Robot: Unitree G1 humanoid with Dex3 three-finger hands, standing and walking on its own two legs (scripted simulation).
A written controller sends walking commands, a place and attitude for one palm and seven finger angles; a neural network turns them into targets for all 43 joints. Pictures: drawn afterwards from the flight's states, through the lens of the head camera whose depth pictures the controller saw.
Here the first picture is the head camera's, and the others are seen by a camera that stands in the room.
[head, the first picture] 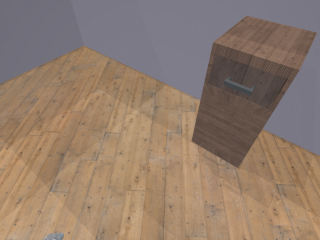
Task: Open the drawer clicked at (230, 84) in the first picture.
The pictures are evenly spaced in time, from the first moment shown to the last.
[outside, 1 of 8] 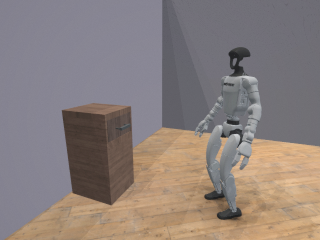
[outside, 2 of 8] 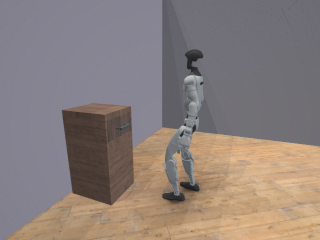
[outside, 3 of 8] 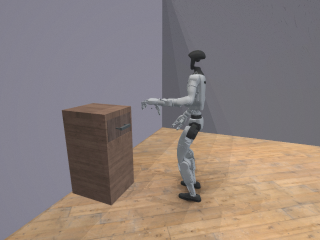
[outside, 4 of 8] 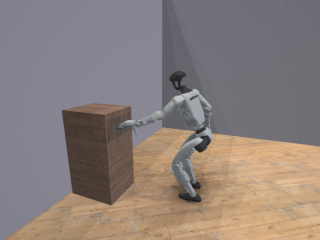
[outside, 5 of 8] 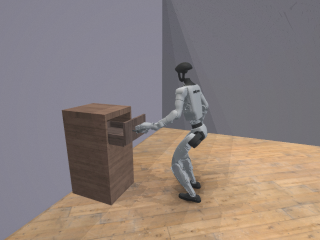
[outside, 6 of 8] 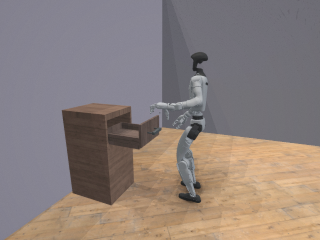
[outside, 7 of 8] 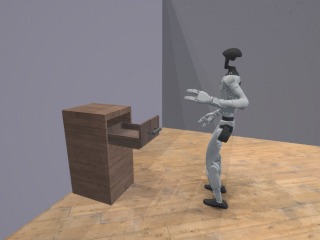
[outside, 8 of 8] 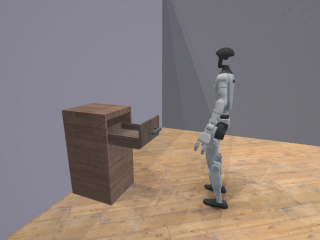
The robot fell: no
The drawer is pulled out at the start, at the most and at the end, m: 0.00 0.30 0.30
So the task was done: yes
